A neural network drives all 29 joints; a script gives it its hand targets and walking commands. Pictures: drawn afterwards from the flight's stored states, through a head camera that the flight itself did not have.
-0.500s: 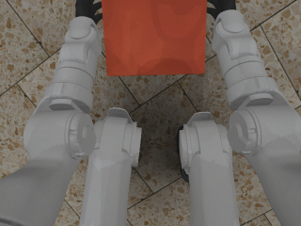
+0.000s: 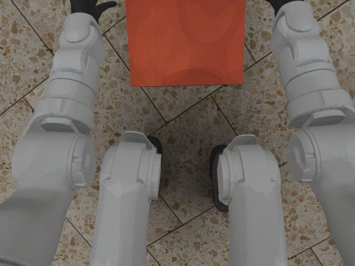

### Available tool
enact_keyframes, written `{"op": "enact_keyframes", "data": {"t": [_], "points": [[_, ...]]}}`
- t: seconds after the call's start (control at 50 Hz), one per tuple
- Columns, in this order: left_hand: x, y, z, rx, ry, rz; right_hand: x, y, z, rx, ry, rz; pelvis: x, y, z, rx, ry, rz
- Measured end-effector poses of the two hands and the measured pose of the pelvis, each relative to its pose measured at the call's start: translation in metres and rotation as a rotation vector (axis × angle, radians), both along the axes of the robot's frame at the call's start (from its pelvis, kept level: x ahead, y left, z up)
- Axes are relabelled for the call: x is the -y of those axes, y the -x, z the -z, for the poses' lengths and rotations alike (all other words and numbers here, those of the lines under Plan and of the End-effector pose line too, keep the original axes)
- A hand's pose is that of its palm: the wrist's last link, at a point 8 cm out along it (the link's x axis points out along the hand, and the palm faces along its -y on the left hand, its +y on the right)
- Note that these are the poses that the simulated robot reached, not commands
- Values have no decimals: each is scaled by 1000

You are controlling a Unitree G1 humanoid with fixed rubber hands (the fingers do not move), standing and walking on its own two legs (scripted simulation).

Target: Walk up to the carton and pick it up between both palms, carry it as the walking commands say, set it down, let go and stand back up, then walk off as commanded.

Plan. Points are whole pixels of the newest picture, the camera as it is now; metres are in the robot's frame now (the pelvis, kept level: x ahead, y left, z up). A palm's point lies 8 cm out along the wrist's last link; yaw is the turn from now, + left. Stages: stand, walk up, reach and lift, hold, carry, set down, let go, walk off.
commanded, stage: set down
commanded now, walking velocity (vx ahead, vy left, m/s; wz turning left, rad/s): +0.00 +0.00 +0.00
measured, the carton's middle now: (184, 21) +0.54 +0.02 -0.25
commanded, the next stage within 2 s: let go in 1.16 s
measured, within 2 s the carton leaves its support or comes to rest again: neither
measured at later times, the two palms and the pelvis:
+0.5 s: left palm out of the picture +0.52 +0.19 +0.00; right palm out of the picture +0.55 -0.16 +0.01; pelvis +0.01 +0.00 +0.12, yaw +0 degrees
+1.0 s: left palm out of the picture +0.52 +0.20 +0.15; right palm out of the picture +0.55 -0.16 +0.16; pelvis +0.04 +0.00 +0.26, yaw +0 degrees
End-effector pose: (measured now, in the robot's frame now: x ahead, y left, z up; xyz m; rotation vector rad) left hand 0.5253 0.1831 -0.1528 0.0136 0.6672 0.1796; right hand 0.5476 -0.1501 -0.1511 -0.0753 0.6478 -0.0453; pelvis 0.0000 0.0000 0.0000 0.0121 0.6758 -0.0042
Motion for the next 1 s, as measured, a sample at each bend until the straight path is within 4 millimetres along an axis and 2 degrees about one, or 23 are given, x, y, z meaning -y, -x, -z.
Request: {"op": "enact_keyframes", "data": {"t": [0.1, 0.34, 0.6, 1.0], "points": [[-1, -1, -31, 23, -3, -11, -1, -2, -31, 21, 4, 10, -1, -2, -17, -18, 4, -4], [-4, 3, -110, 30, -10, -21, 6, -4, -113, 27, 11, 25, -1, -6, -79, -94, 5, -4], [-8, 5, -183, 42, -16, -25, 7, -4, -184, 33, 12, 25, 1, -16, -144, -130, 5, -3], [-14, 10, -306, 54, -11, -16, 11, 2, -308, 33, 11, 17, 0, -36, -257, -93, 11, -4]]}}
